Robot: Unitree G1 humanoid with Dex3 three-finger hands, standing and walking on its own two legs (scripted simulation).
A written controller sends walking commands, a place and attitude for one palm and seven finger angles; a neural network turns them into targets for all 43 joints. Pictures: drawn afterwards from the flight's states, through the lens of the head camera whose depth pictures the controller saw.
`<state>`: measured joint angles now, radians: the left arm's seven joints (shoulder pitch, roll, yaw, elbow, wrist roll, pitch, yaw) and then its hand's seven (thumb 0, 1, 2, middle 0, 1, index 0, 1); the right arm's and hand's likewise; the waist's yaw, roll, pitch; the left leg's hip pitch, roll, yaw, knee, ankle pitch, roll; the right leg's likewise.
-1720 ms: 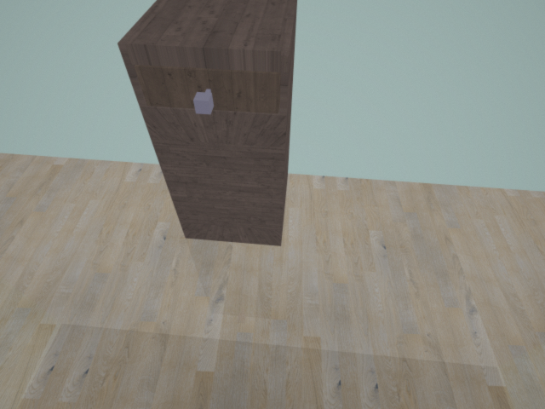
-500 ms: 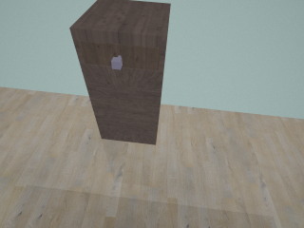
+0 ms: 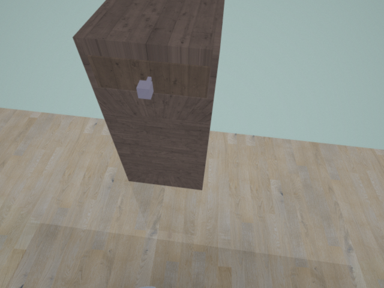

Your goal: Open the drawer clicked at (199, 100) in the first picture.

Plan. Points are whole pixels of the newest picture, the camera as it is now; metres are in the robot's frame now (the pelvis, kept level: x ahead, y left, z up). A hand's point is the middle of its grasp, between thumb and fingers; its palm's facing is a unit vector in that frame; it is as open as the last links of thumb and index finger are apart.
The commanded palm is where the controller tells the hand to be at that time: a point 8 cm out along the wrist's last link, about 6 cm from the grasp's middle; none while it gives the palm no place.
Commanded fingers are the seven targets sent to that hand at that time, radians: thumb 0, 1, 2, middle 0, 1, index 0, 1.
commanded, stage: take the last steps up to it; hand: left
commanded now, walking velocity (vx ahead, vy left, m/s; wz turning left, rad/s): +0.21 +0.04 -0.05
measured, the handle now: (146, 85) +0.68 +0.19 +0.00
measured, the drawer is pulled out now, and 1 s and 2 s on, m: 0.00 0.00 0.00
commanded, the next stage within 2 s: come to a stop and stand still in 0.16 s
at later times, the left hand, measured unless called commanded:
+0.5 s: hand (128, 281) +0.16 +0.16 -0.17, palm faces +0.03 -0.98 -0.19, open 7.4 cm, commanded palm none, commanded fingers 0.00 0.90 0.90 -0.20 -0.30 -0.20 -0.30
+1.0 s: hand (128, 258) +0.20 +0.17 -0.16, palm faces +0.05 -0.97 -0.23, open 7.4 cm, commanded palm none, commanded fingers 0.00 0.90 0.90 -0.20 -0.30 -0.20 -0.30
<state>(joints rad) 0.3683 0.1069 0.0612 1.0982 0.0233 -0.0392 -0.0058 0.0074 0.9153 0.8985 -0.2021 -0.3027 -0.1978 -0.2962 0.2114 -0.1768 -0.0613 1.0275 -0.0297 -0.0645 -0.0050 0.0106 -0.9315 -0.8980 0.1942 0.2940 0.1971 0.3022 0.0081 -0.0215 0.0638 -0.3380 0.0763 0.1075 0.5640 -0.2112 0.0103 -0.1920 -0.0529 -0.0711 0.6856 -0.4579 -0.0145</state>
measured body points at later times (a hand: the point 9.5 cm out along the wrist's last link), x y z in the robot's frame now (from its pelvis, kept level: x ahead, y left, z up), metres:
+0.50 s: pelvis +0.16 -0.01 +0.00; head +0.20 -0.01 +0.45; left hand +0.16 +0.21 -0.16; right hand +0.20 -0.24 -0.15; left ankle +0.17 +0.12 -0.72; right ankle +0.09 -0.10 -0.71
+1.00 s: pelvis +0.15 -0.01 +0.01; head +0.19 -0.01 +0.45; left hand +0.20 +0.22 -0.15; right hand +0.23 -0.25 -0.14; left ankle +0.13 +0.11 -0.73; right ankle +0.13 -0.11 -0.72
